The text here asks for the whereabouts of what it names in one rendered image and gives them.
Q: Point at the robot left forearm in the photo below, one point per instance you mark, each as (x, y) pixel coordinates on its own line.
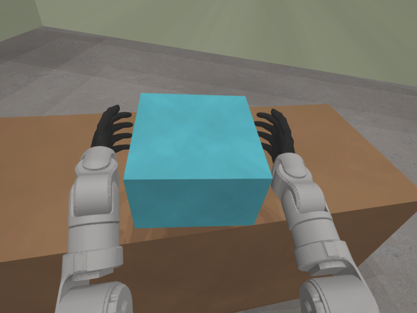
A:
(93, 217)

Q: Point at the pedestal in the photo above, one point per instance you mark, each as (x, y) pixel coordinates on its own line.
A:
(209, 269)

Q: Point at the robot left hand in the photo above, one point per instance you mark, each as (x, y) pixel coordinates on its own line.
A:
(103, 135)

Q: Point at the right robot upper arm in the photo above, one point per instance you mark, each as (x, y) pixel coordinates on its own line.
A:
(336, 294)

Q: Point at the robot right hand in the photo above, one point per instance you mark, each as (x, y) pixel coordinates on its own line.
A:
(281, 140)

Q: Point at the robot right forearm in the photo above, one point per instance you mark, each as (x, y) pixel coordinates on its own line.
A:
(319, 249)

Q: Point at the left robot upper arm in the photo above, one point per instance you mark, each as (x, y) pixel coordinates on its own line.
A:
(109, 297)

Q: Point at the carton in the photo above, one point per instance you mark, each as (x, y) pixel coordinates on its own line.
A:
(194, 161)

